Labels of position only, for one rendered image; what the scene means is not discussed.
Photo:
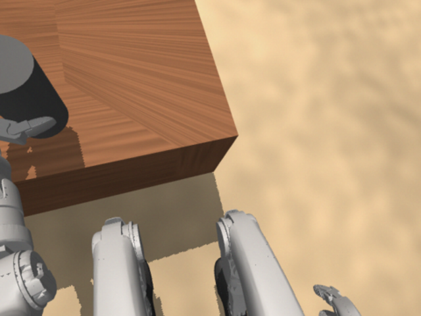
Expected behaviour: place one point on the can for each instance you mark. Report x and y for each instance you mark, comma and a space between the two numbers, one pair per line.
25, 91

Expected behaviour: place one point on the left robot hand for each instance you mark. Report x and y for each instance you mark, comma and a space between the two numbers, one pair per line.
17, 133

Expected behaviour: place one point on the left robot arm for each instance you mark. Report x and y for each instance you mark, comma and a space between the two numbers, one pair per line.
26, 284

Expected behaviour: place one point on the left robot foot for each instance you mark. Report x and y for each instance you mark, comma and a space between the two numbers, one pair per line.
149, 290

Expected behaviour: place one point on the right robot hand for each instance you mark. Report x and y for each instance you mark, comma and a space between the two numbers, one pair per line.
342, 306

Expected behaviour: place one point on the right robot foot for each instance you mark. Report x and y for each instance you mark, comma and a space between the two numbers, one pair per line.
222, 287

